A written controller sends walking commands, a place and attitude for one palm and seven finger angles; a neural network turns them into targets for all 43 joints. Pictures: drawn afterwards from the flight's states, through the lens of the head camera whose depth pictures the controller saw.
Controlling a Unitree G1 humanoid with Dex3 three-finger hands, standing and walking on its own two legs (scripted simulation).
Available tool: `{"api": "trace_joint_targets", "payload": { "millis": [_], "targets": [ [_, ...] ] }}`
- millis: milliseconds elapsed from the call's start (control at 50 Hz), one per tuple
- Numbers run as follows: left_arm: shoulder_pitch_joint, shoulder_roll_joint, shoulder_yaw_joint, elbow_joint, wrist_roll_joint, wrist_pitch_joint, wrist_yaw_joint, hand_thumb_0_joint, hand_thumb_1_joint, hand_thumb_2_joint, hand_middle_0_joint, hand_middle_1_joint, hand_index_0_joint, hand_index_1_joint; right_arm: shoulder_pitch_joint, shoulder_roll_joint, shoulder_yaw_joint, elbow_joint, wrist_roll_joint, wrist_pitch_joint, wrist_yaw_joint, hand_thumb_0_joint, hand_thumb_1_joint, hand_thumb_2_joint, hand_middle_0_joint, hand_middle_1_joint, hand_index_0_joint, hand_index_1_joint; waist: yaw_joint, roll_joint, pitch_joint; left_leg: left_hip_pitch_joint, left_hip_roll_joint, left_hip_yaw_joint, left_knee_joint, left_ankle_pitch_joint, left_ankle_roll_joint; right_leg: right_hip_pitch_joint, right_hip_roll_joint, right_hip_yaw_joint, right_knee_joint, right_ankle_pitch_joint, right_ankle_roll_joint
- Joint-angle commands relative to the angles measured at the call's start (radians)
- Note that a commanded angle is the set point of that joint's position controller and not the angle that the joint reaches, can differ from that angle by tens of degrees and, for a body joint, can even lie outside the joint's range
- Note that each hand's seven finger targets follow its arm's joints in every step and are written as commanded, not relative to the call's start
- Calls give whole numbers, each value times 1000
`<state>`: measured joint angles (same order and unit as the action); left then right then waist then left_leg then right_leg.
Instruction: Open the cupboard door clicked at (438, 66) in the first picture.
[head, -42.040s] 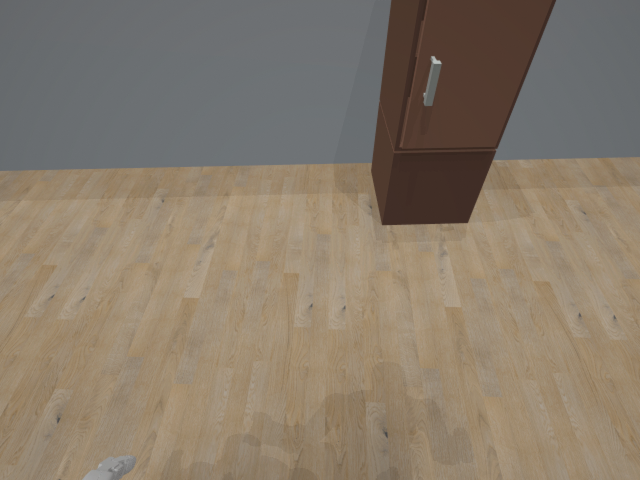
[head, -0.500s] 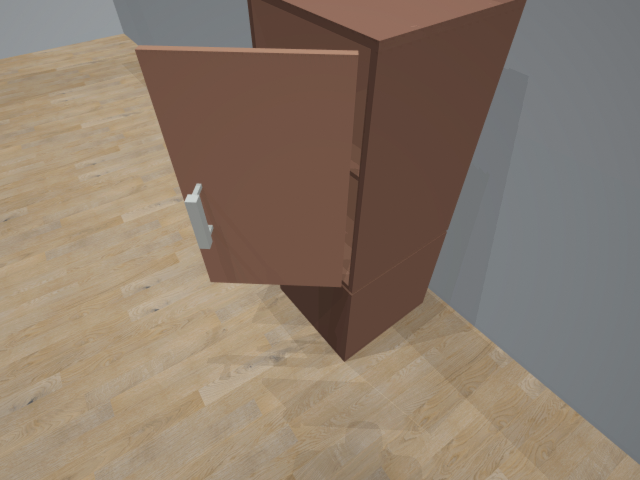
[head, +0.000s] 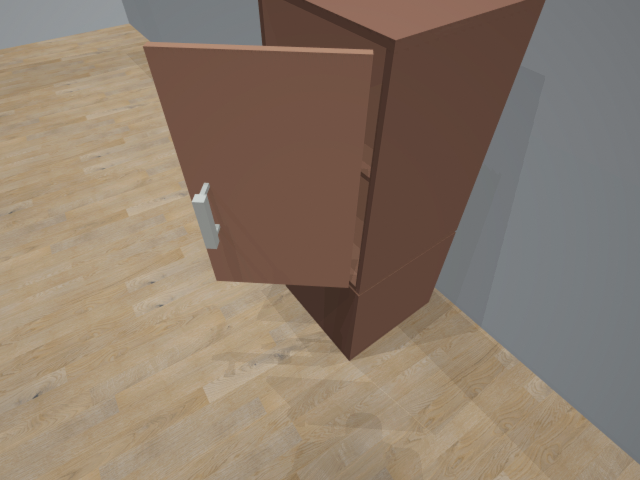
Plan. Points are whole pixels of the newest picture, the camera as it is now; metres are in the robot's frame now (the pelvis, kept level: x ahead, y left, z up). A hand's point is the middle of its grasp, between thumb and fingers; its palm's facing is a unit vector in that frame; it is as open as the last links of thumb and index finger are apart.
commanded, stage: look again from close up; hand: left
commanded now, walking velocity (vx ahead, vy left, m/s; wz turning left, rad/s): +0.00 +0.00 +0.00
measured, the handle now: (209, 215) +0.62 +0.27 -0.08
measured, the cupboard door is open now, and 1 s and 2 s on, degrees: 50 50 50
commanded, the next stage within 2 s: shuffle to correct the standing spot in 0.10 s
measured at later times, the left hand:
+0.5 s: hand out of the picture +0.02 +0.18 -0.18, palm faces +0.09 -0.98 -0.17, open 7.4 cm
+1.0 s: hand out of the picture +0.14 +0.20 -0.17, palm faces +0.01 -0.97 -0.23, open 7.4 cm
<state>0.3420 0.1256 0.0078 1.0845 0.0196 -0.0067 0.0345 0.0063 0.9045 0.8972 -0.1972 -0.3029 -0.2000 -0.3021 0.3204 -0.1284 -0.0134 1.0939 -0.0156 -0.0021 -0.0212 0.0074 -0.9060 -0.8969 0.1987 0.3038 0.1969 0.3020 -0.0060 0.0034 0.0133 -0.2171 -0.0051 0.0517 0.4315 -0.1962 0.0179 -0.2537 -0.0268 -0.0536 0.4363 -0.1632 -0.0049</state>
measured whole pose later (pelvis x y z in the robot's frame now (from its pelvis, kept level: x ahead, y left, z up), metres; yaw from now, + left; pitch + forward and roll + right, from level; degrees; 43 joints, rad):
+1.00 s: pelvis +0.07 +0.02 -0.01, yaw -2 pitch -1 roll +1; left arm 0.19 0.14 0.03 1.01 0.02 0.01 0.05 0.00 0.91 0.90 -0.20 -0.30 -0.20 -0.30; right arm 0.27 -0.13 -0.03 1.08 -0.02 0.01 -0.05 0.02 -0.93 -0.90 0.20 0.30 0.20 0.30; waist -0.01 0.01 0.07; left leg -0.12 -0.04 0.11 0.47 -0.34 0.04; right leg -0.28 -0.05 -0.08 0.56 -0.26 -0.02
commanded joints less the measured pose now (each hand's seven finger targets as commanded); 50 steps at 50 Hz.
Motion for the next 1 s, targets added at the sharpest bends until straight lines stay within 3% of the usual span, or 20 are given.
{"api": "trace_joint_targets", "payload": {
  "millis": [0,200,280,340,400,440,480,520,540,580,600,640,680,700,740,760,780,820,900,980],
  "targets": [
    [58,88,14,-26,1,-12,9,0,900,900,-200,-300,-200,-300,68,-100,-19,-26,3,-16,-11,0,-900,-900,200,300,200,300,1,2,69,-72,105,-122,-138,-103,7,9,-76,105,-93,-68,-15],
    [58,92,14,-20,-1,-17,8,0,900,900,-200,-300,-200,-300,62,-101,-13,-16,3,-18,-10,0,-900,-900,200,300,200,300,4,-11,40,-31,96,-100,-120,-53,5,29,-86,110,-106,-64,-18],
    [68,120,30,-24,3,-11,6,0,900,900,-200,-300,-200,-300,77,-98,-13,-17,-4,-4,-4,0,-900,-900,200,300,200,300,12,-60,70,-67,56,-61,-60,-147,2,10,-117,170,-150,-272,-40],
    [69,155,48,-40,5,-3,6,0,900,900,-200,-300,-200,-300,93,-93,-14,-28,-7,9,0,0,-900,-900,200,300,200,300,12,-124,106,-105,25,-16,37,-181,-4,-23,-181,253,-225,-436,-74],
    [50,168,65,-58,4,2,7,0,900,900,-200,-300,-200,-300,114,-83,-18,-29,-9,12,1,0,-900,-900,200,300,200,300,6,-126,111,-88,27,1,116,-153,-4,-60,-232,293,-259,-457,-108],
    [31,162,71,-70,6,2,6,0,900,900,-200,-300,-200,-300,142,-78,-17,-30,-7,4,1,0,-900,-900,200,300,200,300,-5,-79,103,-42,36,-5,49,-136,-1,-69,-206,241,-196,-384,-106],
    [17,137,67,-76,6,6,1,0,900,900,-200,-300,-200,-300,174,-94,-16,-27,-7,-6,1,0,-900,-900,200,300,200,300,-9,9,108,-10,65,-47,-59,-126,12,-83,-131,141,-65,-296,-77],
    [13,87,55,-84,13,10,-6,0,900,900,-200,-300,-200,-300,185,-152,-27,-31,-7,-13,-6,0,-900,-900,200,300,200,300,-10,184,111,11,192,-223,-191,-200,75,-137,-27,-19,153,-225,-30],
    [-10,68,47,-97,19,7,-9,0,900,900,-200,-300,-200,-300,189,-165,-32,-38,-5,-14,-11,0,-900,-900,200,300,200,300,-10,227,132,41,235,-283,-234,-174,123,-200,-9,-51,243,-247,-15],
    [-43,58,39,-111,17,3,-12,0,900,900,-200,-300,-200,-300,192,-151,-23,-42,-9,-21,-15,0,-900,-900,200,300,200,300,-15,175,137,116,265,-299,-216,46,186,-301,-35,-28,376,-336,-18],
    [-55,53,37,-112,15,-1,-13,0,900,900,-200,-300,-200,-300,189,-143,-19,-44,-11,-25,-18,0,-900,-900,200,300,200,300,-16,123,124,135,264,-280,-183,195,193,-294,-46,-20,367,-340,-17],
    [-57,38,31,-99,7,-5,-13,0,900,900,-200,-300,-200,-300,162,-128,-11,-44,-12,-34,-29,0,-900,-900,200,300,200,300,1,46,80,154,233,-189,-105,576,163,-197,-54,-18,243,-264,-7],
    [17,44,31,-67,-2,-6,-5,0,900,900,-200,-300,-200,-300,119,-139,-11,-42,1,-40,-37,0,-900,-900,200,300,200,300,35,13,9,152,188,-112,-31,733,92,-20,-48,-21,36,-21,4],
    [51,67,32,-52,-4,-10,1,0,900,900,-200,-300,-200,-300,115,-139,-12,-41,9,-43,-38,0,-900,-900,200,300,200,300,43,1,-34,127,168,-94,0,720,54,78,-59,3,-9,150,-4],
    [60,117,35,-46,-10,-12,13,0,900,900,-200,-300,-200,-300,115,-110,-15,-40,15,-39,-38,0,-900,-900,200,300,200,300,28,-9,-53,16,124,-75,-19,482,-3,202,-151,96,60,493,-50],
    [35,127,35,-49,-9,-6,11,0,900,900,-200,-300,-200,-300,115,-97,-18,-34,13,-34,-37,0,-900,-900,200,300,200,300,15,25,-7,-7,110,-76,-50,391,-17,177,-167,83,76,492,-55],
    [18,117,37,-50,-9,0,12,0,900,900,-200,-300,-200,-300,106,-89,-20,-28,6,-24,-39,0,-900,-900,200,300,200,300,13,-9,16,7,116,-77,-44,416,-19,145,-148,75,96,476,-54],
    [10,108,37,-59,-7,5,18,0,900,900,-200,-300,-200,-300,111,-98,-27,-20,4,-14,-42,0,-900,-900,200,300,200,300,11,-62,2,52,129,-65,-8,481,-9,118,-133,70,110,490,-52],
    [-29,122,47,-90,-3,15,22,0,900,900,-200,-300,-200,-300,93,-109,-40,-27,2,-5,-40,0,-900,-900,200,300,200,300,4,-1,-41,96,143,-62,15,564,-4,92,-117,60,138,414,-47],
    [-55,115,43,-98,1,20,19,0,900,900,-200,-300,-200,-300,41,-99,-39,-35,-1,-1,-34,0,-900,-900,200,300,200,300,5,-15,-22,59,137,-73,-6,327,11,71,-116,86,87,283,-47]
  ]
}}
